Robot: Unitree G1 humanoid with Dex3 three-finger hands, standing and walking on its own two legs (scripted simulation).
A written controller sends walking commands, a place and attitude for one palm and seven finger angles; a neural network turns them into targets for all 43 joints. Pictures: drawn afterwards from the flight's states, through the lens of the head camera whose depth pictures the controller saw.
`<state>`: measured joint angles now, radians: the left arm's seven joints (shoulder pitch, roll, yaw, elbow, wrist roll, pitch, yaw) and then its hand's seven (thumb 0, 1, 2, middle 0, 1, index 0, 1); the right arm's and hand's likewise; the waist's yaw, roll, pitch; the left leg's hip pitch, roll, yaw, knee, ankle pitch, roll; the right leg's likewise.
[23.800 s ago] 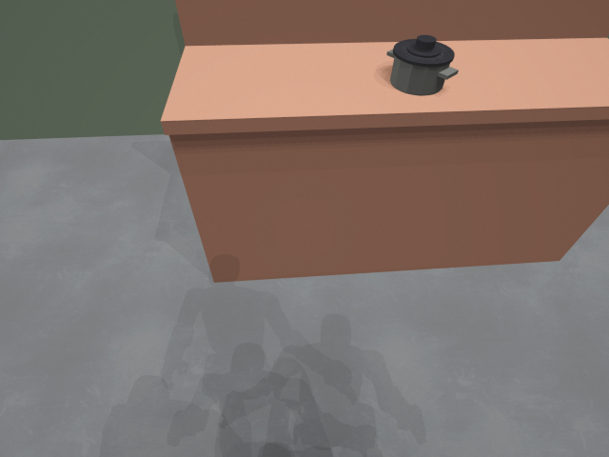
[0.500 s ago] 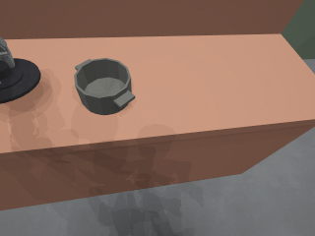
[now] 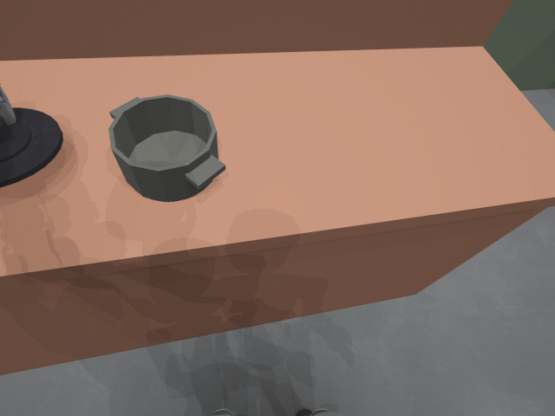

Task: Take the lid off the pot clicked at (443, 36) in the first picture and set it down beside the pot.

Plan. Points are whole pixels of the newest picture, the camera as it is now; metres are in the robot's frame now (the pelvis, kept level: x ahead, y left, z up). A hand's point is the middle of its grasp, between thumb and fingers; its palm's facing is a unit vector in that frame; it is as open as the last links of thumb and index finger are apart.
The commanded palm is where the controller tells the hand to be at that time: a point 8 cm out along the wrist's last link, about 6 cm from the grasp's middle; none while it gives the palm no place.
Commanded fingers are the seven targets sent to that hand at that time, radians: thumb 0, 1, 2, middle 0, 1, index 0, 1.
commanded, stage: lower the lid onto the table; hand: left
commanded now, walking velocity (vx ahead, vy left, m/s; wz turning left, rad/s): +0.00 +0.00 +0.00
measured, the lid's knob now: out of the picture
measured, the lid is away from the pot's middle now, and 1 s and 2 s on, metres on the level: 0.22 0.23 0.23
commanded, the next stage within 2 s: open the fingers wide in 0.82 s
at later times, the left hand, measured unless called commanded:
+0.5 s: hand out of the picture +0.45 +0.37 +0.09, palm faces -0.46 -0.19 -0.87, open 8.4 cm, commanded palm +0.51 +0.37 +0.15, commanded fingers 0.00 0.56 1.03 -0.94 -1.13 -0.78 -1.06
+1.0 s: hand out of the picture +0.44 +0.37 +0.07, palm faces -0.44 -0.15 -0.88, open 8.4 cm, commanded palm +0.46 +0.36 +0.13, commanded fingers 0.00 0.50 0.96 -0.86 -1.11 -0.72 -1.05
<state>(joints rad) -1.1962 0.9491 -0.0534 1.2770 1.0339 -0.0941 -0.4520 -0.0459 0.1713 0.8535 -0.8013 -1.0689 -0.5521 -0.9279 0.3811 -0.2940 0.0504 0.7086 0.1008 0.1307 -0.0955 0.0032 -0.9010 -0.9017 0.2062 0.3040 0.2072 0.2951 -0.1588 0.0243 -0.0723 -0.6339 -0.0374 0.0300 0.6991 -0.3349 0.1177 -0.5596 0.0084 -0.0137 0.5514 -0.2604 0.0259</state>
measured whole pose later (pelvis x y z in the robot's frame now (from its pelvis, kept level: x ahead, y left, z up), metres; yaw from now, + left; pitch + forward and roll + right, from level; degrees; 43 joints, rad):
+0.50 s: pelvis -0.01 -0.01 -0.01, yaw +0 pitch +17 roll -6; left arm -1.15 0.99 -0.01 1.26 1.04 -0.14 -0.45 -0.04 0.17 0.85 -0.80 -1.07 -0.55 -0.93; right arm 0.36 -0.29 0.05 0.70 0.10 0.16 -0.11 0.00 -0.90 -0.90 0.21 0.30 0.21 0.30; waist -0.16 0.03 -0.08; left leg -0.74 -0.02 0.01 0.80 -0.37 0.11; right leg -0.65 0.03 -0.03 0.63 -0.29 0.03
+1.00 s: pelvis -0.02 -0.01 -0.02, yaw -1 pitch +19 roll -6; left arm -1.02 0.99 0.07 1.16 1.03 -0.18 -0.40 -0.04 0.17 0.85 -0.82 -1.08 -0.54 -0.94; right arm 0.38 -0.28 0.05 0.68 0.10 0.17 -0.11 0.00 -0.90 -0.90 0.21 0.30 0.21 0.30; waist -0.16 0.03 -0.09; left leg -0.80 -0.01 0.02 0.85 -0.38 0.11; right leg -0.73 0.03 -0.02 0.70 -0.30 0.02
